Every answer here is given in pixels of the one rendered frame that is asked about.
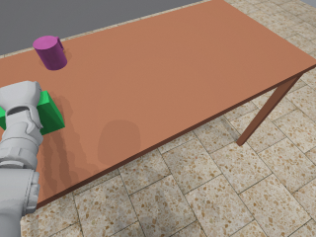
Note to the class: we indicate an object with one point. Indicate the robot left hand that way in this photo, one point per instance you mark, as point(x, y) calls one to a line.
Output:
point(26, 92)

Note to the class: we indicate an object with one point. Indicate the robot left forearm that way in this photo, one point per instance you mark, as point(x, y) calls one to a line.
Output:
point(21, 140)

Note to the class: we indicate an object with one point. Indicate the sponge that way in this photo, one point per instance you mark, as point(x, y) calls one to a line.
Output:
point(49, 115)

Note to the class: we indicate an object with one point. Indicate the left robot upper arm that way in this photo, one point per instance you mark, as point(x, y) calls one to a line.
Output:
point(19, 194)

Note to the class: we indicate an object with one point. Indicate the table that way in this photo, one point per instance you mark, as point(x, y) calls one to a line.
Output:
point(128, 90)

